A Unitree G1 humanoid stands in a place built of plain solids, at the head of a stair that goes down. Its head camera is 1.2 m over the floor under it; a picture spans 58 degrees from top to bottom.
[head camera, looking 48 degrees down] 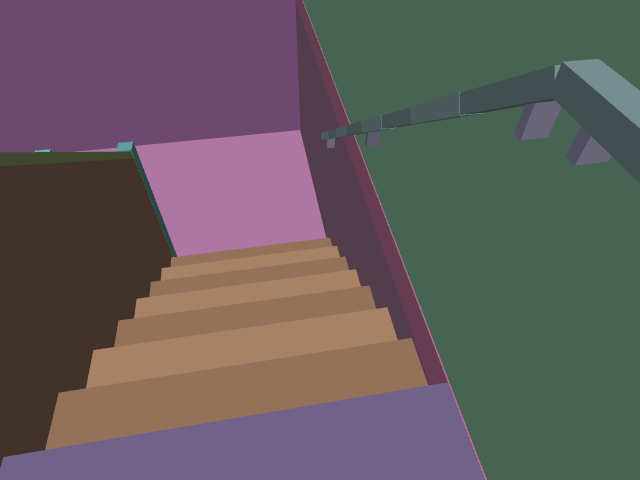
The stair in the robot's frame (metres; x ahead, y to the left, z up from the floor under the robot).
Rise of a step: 0.18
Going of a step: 0.25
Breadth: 1.20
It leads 10 degrees to the left of straight ahead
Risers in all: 8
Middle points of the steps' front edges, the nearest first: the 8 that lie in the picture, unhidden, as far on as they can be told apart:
0.43 0.22 0.00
0.67 0.26 -0.18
0.92 0.30 -0.36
1.17 0.35 -0.54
1.41 0.39 -0.72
1.66 0.43 -0.90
1.90 0.47 -1.08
2.15 0.51 -1.26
